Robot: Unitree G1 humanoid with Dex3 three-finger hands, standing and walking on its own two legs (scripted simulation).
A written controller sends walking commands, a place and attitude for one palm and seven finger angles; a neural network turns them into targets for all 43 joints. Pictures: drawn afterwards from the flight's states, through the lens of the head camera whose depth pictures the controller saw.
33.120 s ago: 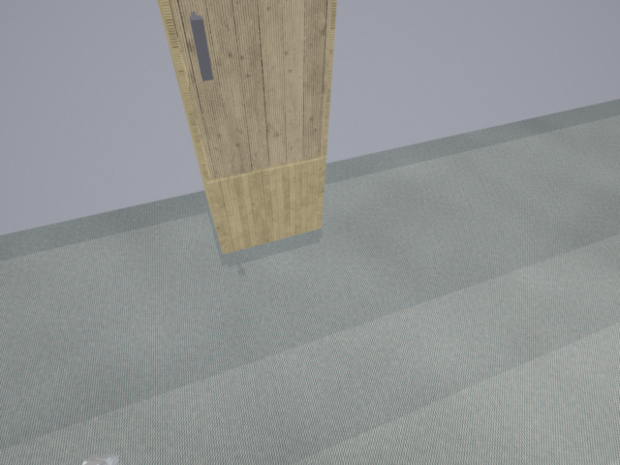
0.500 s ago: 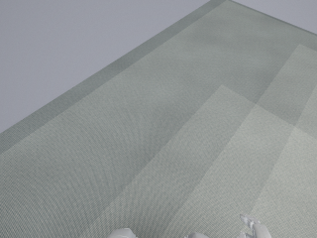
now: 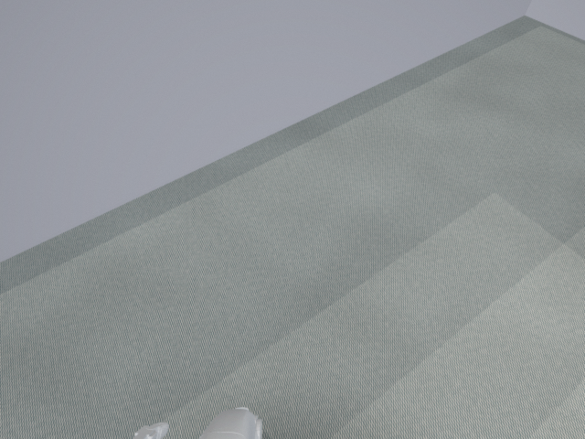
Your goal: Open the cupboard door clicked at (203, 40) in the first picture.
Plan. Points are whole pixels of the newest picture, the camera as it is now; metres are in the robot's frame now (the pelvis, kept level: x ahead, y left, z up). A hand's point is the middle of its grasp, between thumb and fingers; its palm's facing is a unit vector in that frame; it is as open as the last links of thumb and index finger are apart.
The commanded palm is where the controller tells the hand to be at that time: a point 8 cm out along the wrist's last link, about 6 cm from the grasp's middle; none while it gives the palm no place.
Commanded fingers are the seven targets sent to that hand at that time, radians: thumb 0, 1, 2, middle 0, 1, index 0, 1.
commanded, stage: turn to face it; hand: left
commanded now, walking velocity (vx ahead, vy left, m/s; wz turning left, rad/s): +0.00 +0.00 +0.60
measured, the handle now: out of the picture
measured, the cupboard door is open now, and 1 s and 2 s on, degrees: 42 42 42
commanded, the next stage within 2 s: none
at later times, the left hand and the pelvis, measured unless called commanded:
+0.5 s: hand out of the picture +0.05 +0.24 -0.16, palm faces +0.30 -0.91 -0.28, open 7.4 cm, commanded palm none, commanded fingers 0.00 0.90 0.90 -0.20 -0.30 -0.20 -0.30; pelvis +0.01 +0.00 -0.01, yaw +17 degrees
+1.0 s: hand out of the picture -0.08 +0.21 -0.19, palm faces +0.60 -0.76 -0.25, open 7.4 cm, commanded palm none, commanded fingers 0.00 0.90 0.90 -0.20 -0.30 -0.20 -0.30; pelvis +0.00 +0.01 -0.01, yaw +36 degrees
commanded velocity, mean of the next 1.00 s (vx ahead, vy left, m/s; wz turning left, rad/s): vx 0.00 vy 0.00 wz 0.60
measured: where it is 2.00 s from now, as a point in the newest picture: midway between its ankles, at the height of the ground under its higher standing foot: outside the picture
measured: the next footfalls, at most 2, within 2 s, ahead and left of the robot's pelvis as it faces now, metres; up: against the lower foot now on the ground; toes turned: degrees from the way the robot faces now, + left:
left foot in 0.16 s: +0.04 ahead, +0.14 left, +0.00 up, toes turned +12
right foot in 0.52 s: +0.09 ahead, -0.12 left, +0.00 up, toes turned +15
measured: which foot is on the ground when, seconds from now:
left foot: up 0.00-0.14, down 0.16-0.52, up 0.54-0.88, down 0.90-1.00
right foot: down 0.00-0.16, up 0.18-0.50, down 0.52-0.88, up 0.90-1.00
